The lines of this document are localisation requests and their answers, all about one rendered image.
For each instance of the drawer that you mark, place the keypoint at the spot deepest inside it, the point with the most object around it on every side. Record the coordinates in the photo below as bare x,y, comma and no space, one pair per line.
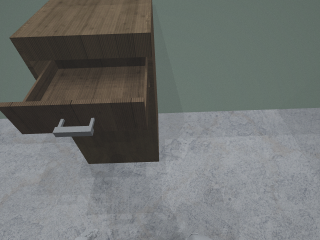
113,91

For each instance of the cabinet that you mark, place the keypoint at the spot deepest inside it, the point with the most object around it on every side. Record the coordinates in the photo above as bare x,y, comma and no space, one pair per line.
97,29

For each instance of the left robot hand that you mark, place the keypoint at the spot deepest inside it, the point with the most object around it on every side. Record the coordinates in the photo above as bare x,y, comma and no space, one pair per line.
89,235

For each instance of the handle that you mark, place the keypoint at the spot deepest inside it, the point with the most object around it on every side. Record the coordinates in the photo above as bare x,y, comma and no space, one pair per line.
73,131

